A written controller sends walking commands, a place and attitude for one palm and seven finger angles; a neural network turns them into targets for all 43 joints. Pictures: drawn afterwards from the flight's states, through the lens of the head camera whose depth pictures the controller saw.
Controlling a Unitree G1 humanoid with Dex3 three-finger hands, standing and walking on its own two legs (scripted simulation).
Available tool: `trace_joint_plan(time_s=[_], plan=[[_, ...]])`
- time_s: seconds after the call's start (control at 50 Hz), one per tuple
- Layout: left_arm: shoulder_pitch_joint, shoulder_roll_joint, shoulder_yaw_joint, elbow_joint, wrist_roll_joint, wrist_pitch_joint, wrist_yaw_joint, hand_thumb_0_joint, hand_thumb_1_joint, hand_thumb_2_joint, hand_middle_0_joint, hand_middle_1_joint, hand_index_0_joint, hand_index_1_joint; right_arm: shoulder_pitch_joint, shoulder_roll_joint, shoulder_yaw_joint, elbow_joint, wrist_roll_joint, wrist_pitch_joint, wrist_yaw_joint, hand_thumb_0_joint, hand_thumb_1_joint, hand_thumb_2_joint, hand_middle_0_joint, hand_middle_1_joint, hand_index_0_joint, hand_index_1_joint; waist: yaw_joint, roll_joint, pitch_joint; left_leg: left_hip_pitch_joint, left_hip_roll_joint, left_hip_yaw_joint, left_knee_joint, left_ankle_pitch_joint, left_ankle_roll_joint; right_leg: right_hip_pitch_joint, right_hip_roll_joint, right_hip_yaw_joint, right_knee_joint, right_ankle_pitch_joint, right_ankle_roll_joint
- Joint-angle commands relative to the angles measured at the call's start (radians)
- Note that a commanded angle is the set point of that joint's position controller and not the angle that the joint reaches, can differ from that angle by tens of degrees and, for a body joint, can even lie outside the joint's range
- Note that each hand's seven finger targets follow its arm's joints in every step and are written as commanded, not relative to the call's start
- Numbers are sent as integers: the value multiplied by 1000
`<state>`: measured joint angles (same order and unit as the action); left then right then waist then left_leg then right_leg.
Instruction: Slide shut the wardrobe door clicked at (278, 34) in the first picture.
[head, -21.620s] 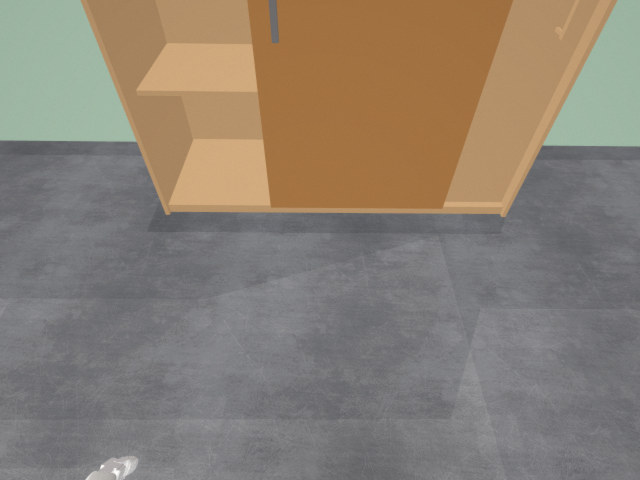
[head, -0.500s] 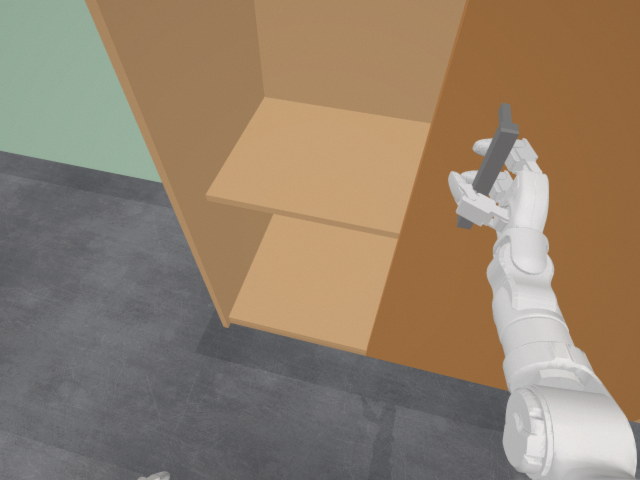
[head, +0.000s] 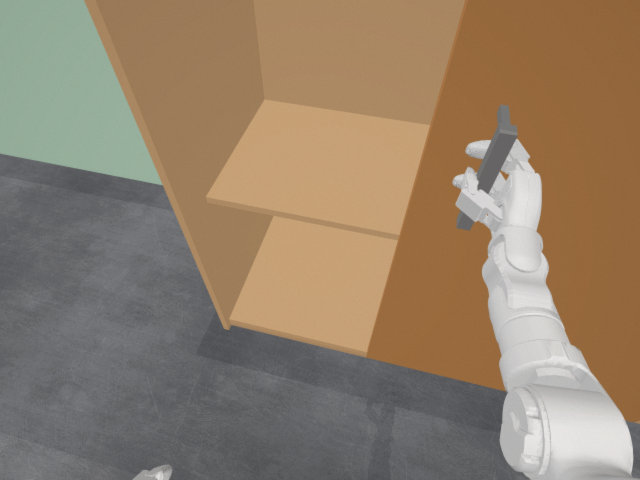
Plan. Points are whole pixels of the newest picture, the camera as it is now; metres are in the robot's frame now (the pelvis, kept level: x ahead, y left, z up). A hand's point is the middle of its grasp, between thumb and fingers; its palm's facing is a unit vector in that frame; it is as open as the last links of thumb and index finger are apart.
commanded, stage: grip the handle and tug to test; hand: right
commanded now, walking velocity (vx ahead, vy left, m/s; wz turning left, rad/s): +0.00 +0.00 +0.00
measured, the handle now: (482, 172) +0.51 -0.14 +0.12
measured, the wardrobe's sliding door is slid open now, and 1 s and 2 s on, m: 0.46 0.46 0.38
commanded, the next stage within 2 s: tug the door sideways, standing still in 0.36 s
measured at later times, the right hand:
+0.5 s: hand (465, 196) +0.45 -0.11 +0.12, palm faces +0.09 +1.00 +0.01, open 5.8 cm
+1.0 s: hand (459, 194) +0.46 -0.10 +0.12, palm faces +0.16 +0.99 -0.02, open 5.7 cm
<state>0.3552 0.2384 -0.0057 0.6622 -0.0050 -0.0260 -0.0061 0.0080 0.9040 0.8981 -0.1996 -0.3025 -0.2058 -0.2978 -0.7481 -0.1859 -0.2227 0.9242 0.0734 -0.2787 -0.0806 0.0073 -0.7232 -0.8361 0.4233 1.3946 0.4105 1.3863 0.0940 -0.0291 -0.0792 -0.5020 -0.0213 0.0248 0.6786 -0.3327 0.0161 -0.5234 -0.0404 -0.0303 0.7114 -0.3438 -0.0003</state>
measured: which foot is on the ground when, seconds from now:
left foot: down 0.00-1.00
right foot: down 0.00-1.00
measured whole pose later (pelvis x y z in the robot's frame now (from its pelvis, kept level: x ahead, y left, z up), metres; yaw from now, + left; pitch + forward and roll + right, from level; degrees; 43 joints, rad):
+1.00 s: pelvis +0.02 +0.00 +0.00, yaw -3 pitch +9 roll +1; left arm 0.34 0.22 0.01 0.70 0.00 -0.06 -0.03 0.01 0.90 0.90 -0.20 -0.30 -0.21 -0.30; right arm -0.70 -0.09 -0.04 0.75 0.11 -0.17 -0.22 0.01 -0.78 -0.81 0.32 1.39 0.30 1.40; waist 0.03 -0.05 -0.07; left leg -0.46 0.00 0.07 0.67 -0.37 0.02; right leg -0.50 -0.02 0.02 0.71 -0.36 0.00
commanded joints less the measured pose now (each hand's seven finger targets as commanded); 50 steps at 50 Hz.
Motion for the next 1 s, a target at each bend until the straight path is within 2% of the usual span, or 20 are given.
trace_joint_plan(time_s=[0.0, 0.06, 0.12, 0.2, 0.26, 0.28, 0.34, 0.38, 0.4, 0.44, 0.46, 0.52, 0.56, 0.58, 0.64, 0.72, 0.84, 0.86, 0.92, 0.98], plan=[[42, 130, 47, -98, 0, -34, 3, 0, 900, 900, -200, -300, -200, -300, -428, -157, -8, -238, 8, -58, -6, 0, -900, -900, 450, 1400, 450, 1400, -4, 23, -337, 131, -17, -4, -78, 329, 0, 190, 41, 5, -68, 250, -29], [41, 132, 49, -109, 1, -34, -1, 0, 900, 900, -200, -300, -200, -300, -350, -164, -21, -282, 14, -58, -1, 0, -900, -900, 450, 1400, 450, 1400, -29, 26, -376, 170, -19, -1, -67, 377, 5, 204, 40, 6, -68, 301, -26], [28, 127, 51, -123, -4, -38, -6, 0, 900, 900, -200, -300, -200, -300, -297, -117, 10, -331, 22, -47, 3, 0, -900, -900, 450, 1400, 450, 1400, -34, 21, -364, 172, -21, 3, -68, 397, 4, 211, 37, -2, -69, 319, -25], [21, 128, 56, -137, -4, -38, -11, 0, 900, 900, -200, -300, -200, -300, -207, -120, 5, -409, 24, -32, -1, 0, -900, -900, 450, 1400, 450, 1400, -46, 34, -365, 206, -20, 1, -70, 448, 3, 216, 36, -11, -74, 356, -29], [11, 124, 59, -156, -5, -41, -17, 0, 900, 900, -200, -300, -200, -300, -73, -124, -7, -510, 31, -22, 2, 0, -900, -900, 450, 1400, 450, 1400, -83, 29, -405, 271, -18, 1, -58, 548, 7, 235, 34, -19, -73, 460, -27], [6, 118, 58, -161, -7, -42, -19, 0, 900, 900, -200, -300, -200, -300, -54, -92, 17, -532, 34, -12, 5, 0, -900, -900, 450, 1400, 450, 1400, -74, 22, -398, 267, -17, 3, -60, 567, 3, 248, 33, -24, -75, 474, -27], [-1, 119, 58, -164, -12, -42, -21, 0, 900, 900, -200, -300, -200, -300, -22, -77, 34, -576, 42, 21, 7, 0, -900, -900, 450, 1400, 450, 1400, -69, 53, -337, 262, -19, 7, -74, 577, -1, 240, 30, -23, -83, 472, -26], [-5, 117, 63, -170, -10, -40, -18, 0, 900, 900, -200, -300, -200, -300, 10, -111, 2, -644, 41, 35, 4, 0, -900, -900, 450, 1400, 450, 1400, -82, 30, -378, 306, -12, 0, -69, 651, -2, 261, 31, -31, -82, 532, -28], [-5, 115, 62, -173, -10, -39, -17, 0, 900, 900, -200, -300, -200, -300, 51, -99, 7, -645, 44, 50, 4, 0, -900, -900, 450, 1400, 450, 1400, -86, 52, -376, 320, -11, 1, -69, 681, -5, 259, 33, -34, -83, 548, -28], [-9, 112, 61, -173, -13, -38, -15, 0, 900, 900, -200, -300, -200, -300, 60, -79, 26, -670, 46, 71, 8, 0, -900, -900, 450, 1400, 450, 1400, -79, 58, -354, 316, -9, 5, -75, 694, -8, 269, 30, -33, -87, 564, -26], [-10, 111, 57, -165, -12, -35, -12, 0, 900, 900, -200, -300, -200, -300, -5, -31, 83, -665, 43, 86, 7, 0, -900, -900, 450, 1400, 450, 1400, -54, 38, -321, 290, -9, 6, -83, 687, -9, 277, 31, -32, -85, 561, -26], [10, 114, 62, -120, -9, -27, -2, 0, 900, 900, -200, -300, -200, -300, -203, -26, 101, -602, 24, 113, -23, 0, -900, -900, 450, 1400, 450, 1400, -4, 30, -282, 190, -15, 14, -89, 597, -11, 300, 23, -7, -71, 533, -22], [17, 110, 65, -110, -1, -28, 1, 0, 900, 900, -200, -300, -200, -300, -248, 0, 124, -618, 11, 112, -41, 0, -900, -900, 450, 1400, 450, 1400, 1, 20, -320, 188, -12, 13, -82, 611, -9, 326, 26, -2, -58, 572, -23], [20, 104, 66, -105, -1, -29, -1, 0, 900, 900, -200, -300, -200, -300, -247, 27, 148, -611, 4, 112, -44, 0, -900, -900, 450, 1400, 450, 1400, -1, -22, -354, 183, -9, 15, -73, 620, -8, 352, 26, 2, -52, 610, -19], [23, 100, 66, -90, 4, -33, -5, 0, 900, 900, -200, -300, -200, -300, -283, 87, 202, -597, 4, 105, -50, 0, -900, -900, 450, 1400, 450, 1400, 10, -3, -391, 158, -8, 23, -65, 614, -9, 387, 25, 17, -38, 643, -15], [19, 100, 65, -80, 7, -37, -8, 0, 900, 900, -200, -300, -200, -300, -325, 141, 259, -542, -2, 86, -52, 0, -900, -900, 450, 1400, 450, 1400, 24, 46, -381, 131, -10, 28, -63, 561, -7, 374, 26, 33, -38, 582, -16], [13, 95, 59, -67, 8, -55, -15, 0, 900, 900, -200, -300, -200, -300, -440, 207, 330, -503, -4, 40, -49, 0, -900, -900, 450, 1400, 450, 1400, 40, -8, -372, 66, -14, 33, -59, 459, 2, 389, 26, 54, -34, 511, -11], [21, 97, 58, -63, 9, -58, -16, 0, 900, 900, -200, -300, -200, -300, -451, 214, 339, -485, -4, 35, -50, 0, -900, -900, 450, 1400, 450, 1400, 41, 15, -361, 62, -16, 33, -60, 437, 5, 374, 28, 60, -34, 485, -13], [17, 95, 54, -58, 9, -71, -21, 0, 900, 900, -200, -300, -200, -300, -489, 251, 369, -443, -2, 22, -52, 0, -900, -900, 450, 1400, 450, 1400, 50, -2, -336, 26, -20, 37, -65, 371, 6, 361, 29, 64, -43, 403, -11], [26, 97, 54, -51, 10, -85, -24, 0, 900, 900, -200, -300, -200, -300, -517, 289, 405, -409, -4, 10, -56, 0, -900, -900, 450, 1400, 450, 1400, 61, 18, -326, 3, -22, 40, -67, 315, 7, 347, 28, 77, -50, 351, -11]])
